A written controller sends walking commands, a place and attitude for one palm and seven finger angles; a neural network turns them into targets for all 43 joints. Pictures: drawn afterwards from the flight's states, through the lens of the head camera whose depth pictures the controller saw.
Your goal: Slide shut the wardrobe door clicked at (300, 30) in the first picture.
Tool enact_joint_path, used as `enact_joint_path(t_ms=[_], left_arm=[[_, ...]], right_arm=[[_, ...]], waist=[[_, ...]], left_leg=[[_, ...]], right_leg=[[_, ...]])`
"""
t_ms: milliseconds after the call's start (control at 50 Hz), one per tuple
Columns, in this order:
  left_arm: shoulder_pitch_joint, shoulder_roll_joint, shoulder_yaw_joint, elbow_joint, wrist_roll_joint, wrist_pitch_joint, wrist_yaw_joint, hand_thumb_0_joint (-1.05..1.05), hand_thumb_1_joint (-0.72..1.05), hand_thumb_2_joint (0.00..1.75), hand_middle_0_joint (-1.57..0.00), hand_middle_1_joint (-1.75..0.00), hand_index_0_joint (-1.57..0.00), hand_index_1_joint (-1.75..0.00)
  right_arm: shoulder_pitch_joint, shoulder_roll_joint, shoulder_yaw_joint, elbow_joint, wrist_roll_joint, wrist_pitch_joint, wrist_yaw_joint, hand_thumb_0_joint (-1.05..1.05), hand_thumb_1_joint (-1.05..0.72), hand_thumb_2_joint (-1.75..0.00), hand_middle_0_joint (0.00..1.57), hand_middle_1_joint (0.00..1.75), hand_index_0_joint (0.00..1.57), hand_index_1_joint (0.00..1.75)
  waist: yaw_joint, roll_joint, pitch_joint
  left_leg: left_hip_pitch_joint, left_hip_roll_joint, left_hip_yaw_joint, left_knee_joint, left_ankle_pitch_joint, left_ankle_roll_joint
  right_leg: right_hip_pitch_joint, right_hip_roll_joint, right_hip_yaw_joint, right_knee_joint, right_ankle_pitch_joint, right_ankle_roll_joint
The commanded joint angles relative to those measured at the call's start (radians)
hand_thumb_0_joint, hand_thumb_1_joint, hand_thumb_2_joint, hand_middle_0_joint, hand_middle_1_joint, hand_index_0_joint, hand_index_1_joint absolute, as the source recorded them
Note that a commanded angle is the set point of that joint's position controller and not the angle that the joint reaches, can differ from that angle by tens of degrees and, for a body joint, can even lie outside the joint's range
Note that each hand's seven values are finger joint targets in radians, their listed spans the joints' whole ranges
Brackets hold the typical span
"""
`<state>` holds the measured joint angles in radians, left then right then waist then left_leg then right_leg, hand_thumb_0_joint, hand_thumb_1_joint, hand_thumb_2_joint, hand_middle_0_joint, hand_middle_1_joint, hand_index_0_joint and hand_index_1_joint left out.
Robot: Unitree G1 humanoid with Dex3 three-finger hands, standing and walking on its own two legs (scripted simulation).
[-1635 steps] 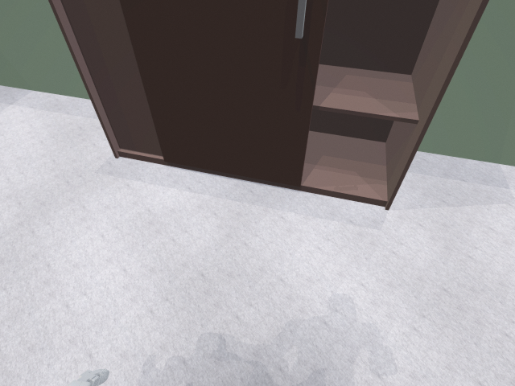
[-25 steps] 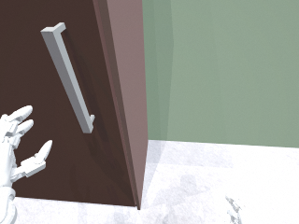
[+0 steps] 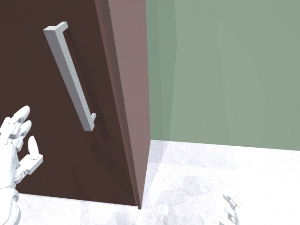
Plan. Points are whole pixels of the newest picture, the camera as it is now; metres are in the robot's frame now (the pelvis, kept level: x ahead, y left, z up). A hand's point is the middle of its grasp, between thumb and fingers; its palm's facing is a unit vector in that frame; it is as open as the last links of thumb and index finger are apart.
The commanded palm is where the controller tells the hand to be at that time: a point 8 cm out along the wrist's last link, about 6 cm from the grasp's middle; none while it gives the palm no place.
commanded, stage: step back with the hand held close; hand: left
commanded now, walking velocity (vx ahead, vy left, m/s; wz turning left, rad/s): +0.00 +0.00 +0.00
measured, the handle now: (78, 84) +0.38 +0.25 +0.21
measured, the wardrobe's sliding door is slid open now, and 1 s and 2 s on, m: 0.01 0.01 0.01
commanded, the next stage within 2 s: stop stepping back and stand still in 1.48 s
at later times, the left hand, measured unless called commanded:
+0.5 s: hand (25, 163) +0.18 +0.29 +0.16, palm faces +0.36 -0.78 -0.52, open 7.4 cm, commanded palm +0.12 +0.32 +0.17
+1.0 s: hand out of the picture +0.11 +0.32 +0.17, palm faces +0.47 -0.73 -0.49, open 7.4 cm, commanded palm +0.04 +0.34 +0.17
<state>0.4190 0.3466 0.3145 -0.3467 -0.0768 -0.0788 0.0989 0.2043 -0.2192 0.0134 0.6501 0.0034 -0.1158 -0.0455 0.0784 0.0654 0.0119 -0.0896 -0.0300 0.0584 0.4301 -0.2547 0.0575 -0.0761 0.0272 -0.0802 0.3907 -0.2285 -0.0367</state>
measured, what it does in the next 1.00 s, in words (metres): lifts its right foot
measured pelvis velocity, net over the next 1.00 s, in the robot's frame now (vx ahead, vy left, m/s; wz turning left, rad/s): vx -0.08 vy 0.04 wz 0.04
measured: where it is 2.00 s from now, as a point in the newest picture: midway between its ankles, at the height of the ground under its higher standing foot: outside the picture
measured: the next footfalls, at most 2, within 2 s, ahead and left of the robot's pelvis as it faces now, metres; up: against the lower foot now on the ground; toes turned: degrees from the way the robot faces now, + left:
right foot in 1.10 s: -0.17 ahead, -0.11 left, +0.00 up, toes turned +0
left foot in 1.48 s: -0.13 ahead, +0.12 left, +0.00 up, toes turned -1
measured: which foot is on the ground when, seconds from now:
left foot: down 0.00-1.00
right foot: down 0.00-0.94, up 0.96-1.00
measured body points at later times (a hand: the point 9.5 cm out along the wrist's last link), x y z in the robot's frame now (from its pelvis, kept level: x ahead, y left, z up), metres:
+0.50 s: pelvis -0.03 +0.03 -0.01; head -0.01 +0.03 +0.44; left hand +0.15 +0.33 +0.18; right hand +0.13 -0.22 -0.08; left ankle -0.01 +0.08 -0.74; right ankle +0.00 -0.09 -0.74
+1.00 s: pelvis -0.08 +0.04 -0.01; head -0.06 +0.06 +0.44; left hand +0.08 +0.35 +0.19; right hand +0.09 -0.20 -0.08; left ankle -0.01 +0.08 -0.74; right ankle -0.13 -0.11 -0.72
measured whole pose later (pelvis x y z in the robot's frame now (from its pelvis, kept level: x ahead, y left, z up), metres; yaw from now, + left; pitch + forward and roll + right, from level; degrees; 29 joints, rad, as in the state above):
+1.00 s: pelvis -0.08 +0.04 -0.01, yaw +2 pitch +2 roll -4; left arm 0.49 0.43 0.48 -0.51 0.01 -0.27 0.13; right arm 0.23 -0.21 -0.02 0.58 -0.02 -0.10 -0.06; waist 0.02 0.01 0.01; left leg -0.43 -0.05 0.04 0.56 -0.17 0.12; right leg -0.28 0.06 0.03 0.70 -0.31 0.01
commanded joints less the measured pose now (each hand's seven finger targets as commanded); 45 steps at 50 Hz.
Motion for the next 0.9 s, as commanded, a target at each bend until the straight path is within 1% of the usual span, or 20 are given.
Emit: enact_joint_path(t_ms=[0,40,60,80,100,120,160,200,240,320,400,480,540,620,660,700,760,800,840,880], left_arm=[[-0.113,0.208,0.125,-0.227,0.000,-0.077,0.025,0.00,0.90,0.90,-0.20,-0.30,-0.20,-0.30],[-0.100,0.230,0.157,-0.221,-0.005,-0.076,0.027,0.00,0.90,0.90,-0.20,-0.30,-0.20,-0.30],[-0.245,0.360,0.280,-0.331,0.001,-0.127,0.037,0.00,0.90,0.90,-0.20,-0.30,-0.20,-0.30],[-0.236,0.348,0.275,-0.280,0.006,-0.147,0.037,0.00,0.90,0.90,-0.20,-0.30,-0.20,-0.30],[-0.122,0.252,0.198,-0.199,0.013,-0.141,0.029,0.00,0.90,0.90,-0.20,-0.30,-0.20,-0.30],[-0.059,0.209,0.160,-0.183,0.021,-0.135,0.025,0.00,0.90,0.90,-0.20,-0.30,-0.20,-0.30],[-0.001,0.177,0.126,-0.188,0.026,-0.136,0.024,0.00,0.90,0.90,-0.20,-0.30,-0.20,-0.30],[0.045,0.189,0.139,-0.215,0.026,-0.142,0.031,0.00,0.90,0.90,-0.20,-0.30,-0.20,-0.30],[0.071,0.217,0.170,-0.266,0.027,-0.145,0.040,0.00,0.90,0.90,-0.20,-0.30,-0.20,-0.30],[0.096,0.276,0.240,-0.343,0.030,-0.154,0.052,0.00,0.90,0.90,-0.20,-0.30,-0.20,-0.30],[0.106,0.279,0.260,-0.370,0.033,-0.162,0.056,0.00,0.90,0.90,-0.20,-0.30,-0.20,-0.30],[0.093,0.241,0.245,-0.323,0.042,-0.166,0.053,0.00,0.90,0.90,-0.20,-0.30,-0.20,-0.30],[0.060,0.211,0.228,-0.279,0.057,-0.172,0.052,0.00,0.90,0.90,-0.20,-0.30,-0.20,-0.30],[0.032,0.212,0.220,-0.274,0.064,-0.184,0.048,0.00,0.90,0.90,-0.20,-0.30,-0.20,-0.30],[0.002,0.210,0.208,-0.296,0.065,-0.190,0.046,0.00,0.90,0.90,-0.20,-0.30,-0.20,-0.30],[-0.025,0.211,0.195,-0.336,0.066,-0.199,0.049,0.00,0.90,0.90,-0.20,-0.30,-0.20,-0.30],[-0.033,0.235,0.213,-0.385,0.070,-0.219,0.063,0.00,0.90,0.90,-0.20,-0.30,-0.20,-0.30],[-0.025,0.250,0.236,-0.420,0.076,-0.232,0.070,0.00,0.90,0.90,-0.20,-0.30,-0.20,-0.30],[0.003,0.253,0.271,-0.399,0.086,-0.242,0.071,0.00,0.90,0.90,-0.20,-0.30,-0.20,-0.30],[0.023,0.271,0.298,-0.381,0.087,-0.247,0.062,0.00,0.90,0.90,-0.20,-0.30,-0.20,-0.30]], right_arm=[[-0.138,-0.114,-0.040,-0.168,0.002,-0.061,-0.013,0.00,-0.90,-0.90,0.20,0.30,0.20,0.30],[-0.139,-0.115,-0.043,-0.167,0.004,-0.059,-0.013,0.00,-0.90,-0.90,0.20,0.30,0.20,0.30],[-0.141,-0.123,-0.030,-0.221,0.016,-0.042,-0.015,0.00,-0.90,-0.90,0.20,0.30,0.20,0.30],[-0.124,-0.108,-0.029,-0.192,0.012,-0.029,-0.020,0.00,-0.90,-0.90,0.20,0.30,0.20,0.30],[-0.129,-0.105,-0.030,-0.171,0.004,-0.018,-0.018,0.00,-0.90,-0.90,0.20,0.30,0.20,0.30],[-0.118,-0.114,-0.035,-0.186,0.003,-0.009,-0.014,0.00,-0.90,-0.90,0.20,0.30,0.20,0.30],[-0.104,-0.126,-0.045,-0.202,0.004,0.002,-0.013,0.00,-0.90,-0.90,0.20,0.30,0.20,0.30],[-0.098,-0.138,-0.051,-0.220,0.004,0.013,-0.016,0.00,-0.90,-0.90,0.20,0.30,0.20,0.30],[-0.096,-0.142,-0.060,-0.238,0.006,0.026,-0.021,0.00,-0.90,-0.90,0.20,0.30,0.20,0.30],[-0.102,-0.137,-0.067,-0.269,0.006,0.045,-0.030,0.00,-0.90,-0.90,0.20,0.30,0.20,0.30],[-0.105,-0.141,-0.070,-0.281,0.003,0.048,-0.038,0.00,-0.90,-0.90,0.20,0.30,0.20,0.30],[-0.094,-0.150,-0.075,-0.270,-0.004,0.031,-0.039,0.00,-0.90,-0.90,0.20,0.30,0.20,0.30],[-0.082,-0.153,-0.076,-0.255,-0.003,0.018,-0.036,0.00,-0.90,-0.90,0.20,0.30,0.20,0.30],[-0.079,-0.154,-0.080,-0.254,0.003,0.012,-0.036,0.00,-0.90,-0.90,0.20,0.30,0.20,0.30],[-0.078,-0.150,-0.080,-0.252,0.004,0.008,-0.033,0.00,-0.90,-0.90,0.20,0.30,0.20,0.30],[-0.077,-0.150,-0.080,-0.249,-0.001,0.004,-0.031,0.00,-0.90,-0.90,0.20,0.30,0.20,0.30],[-0.074,-0.145,-0.075,-0.243,-0.004,-0.011,-0.028,0.00,-0.90,-0.90,0.20,0.30,0.20,0.30],[-0.086,-0.148,-0.071,-0.247,-0.011,-0.021,-0.034,0.00,-0.90,-0.90,0.20,0.30,0.20,0.30],[-0.087,-0.149,-0.075,-0.250,-0.013,-0.030,-0.039,0.00,-0.90,-0.90,0.20,0.30,0.20,0.30],[-0.088,-0.146,-0.083,-0.250,-0.019,-0.032,-0.036,0.00,-0.90,-0.90,0.20,0.30,0.20,0.30]], waist=[[-0.004,0.013,-0.061],[0.001,-0.008,-0.061],[-0.036,-0.050,0.051],[-0.047,-0.076,0.066],[-0.056,-0.117,0.062],[-0.055,-0.124,0.021],[-0.056,-0.051,-0.057],[-0.051,0.007,-0.133],[-0.048,-0.013,-0.194],[-0.043,-0.046,-0.211],[-0.037,0.036,-0.177],[-0.039,0.077,-0.125],[-0.048,0.053,-0.080],[-0.063,-0.083,-0.067],[-0.069,-0.116,-0.062],[-0.073,-0.094,-0.047],[-0.073,-0.063,-0.057],[-0.067,0.047,-0.077],[-0.050,0.139,-0.113],[-0.045,0.147,-0.117]], left_leg=[[-0.004,0.060,-0.086,-0.073,0.206,-0.042],[-0.006,0.059,-0.084,-0.071,0.202,-0.038],[-0.082,0.072,-0.103,-0.042,0.080,-0.010],[-0.089,0.064,-0.115,-0.017,0.039,-0.010],[-0.064,0.063,-0.114,0.010,0.045,-0.005],[-0.045,0.065,-0.104,0.031,0.060,-0.003],[-0.025,0.081,-0.092,0.024,0.111,-0.005],[-0.027,0.104,-0.100,-0.018,0.208,-0.008],[-0.036,0.125,-0.114,-0.024,0.304,-0.009],[-0.106,0.145,-0.148,-0.030,0.344,-0.011],[-0.207,0.175,-0.193,-0.076,0.317,-0.010],[-0.334,0.218,-0.230,-0.144,0.137,0.010],[-0.451,0.250,-0.260,-0.195,-0.100,0.041],[-0.473,0.197,-0.249,-0.119,-0.180,0.042],[-0.427,0.153,-0.219,-0.062,-0.236,0.030],[-0.385,0.125,-0.213,-0.012,-0.291,0.023],[-0.332,0.122,-0.228,0.004,-0.291,0.018],[-0.393,0.170,-0.290,-0.121,-0.321,0.029],[-0.546,0.259,-0.365,-0.240,-0.360,0.060],[-0.595,0.297,-0.385,-0.279,-0.387,0.076]], right_leg=[[-0.010,-0.054,0.081,-0.068,0.140,-0.001],[-0.007,-0.053,0.085,-0.076,0.139,0.000],[-0.143,-0.116,0.225,-0.150,0.166,0.009],[-0.172,-0.151,0.242,-0.173,0.135,-0.002],[-0.212,-0.165,0.252,-0.181,0.135,-0.005],[-0.220,-0.177,0.254,-0.174,0.140,0.000],[-0.194,-0.185,0.227,-0.130,0.185,0.003],[-0.132,-0.158,0.184,-0.055,0.267,0.016],[-0.088,-0.135,0.160,0.004,0.326,0.023],[-0.059,-0.112,0.153,0.068,0.338,0.019],[-0.036,-0.077,0.139,0.143,0.262,0.024],[-0.014,-0.050,0.127,0.218,0.120,0.030],[0.011,-0.042,0.129,0.273,0.032,0.036],[-0.009,-0.071,0.197,0.198,0.156,0.024],[-0.094,-0.106,0.257,0.123,0.088,0.003],[-0.191,-0.138,0.304,0.049,-0.057,-0.020],[-0.260,-0.141,0.295,0.029,-0.154,-0.029],[-0.171,-0.074,0.217,0.140,-0.083,0.007],[0.030,0.000,0.130,0.339,0.038,0.040],[0.066,0.024,0.122,0.425,-0.024,0.045]])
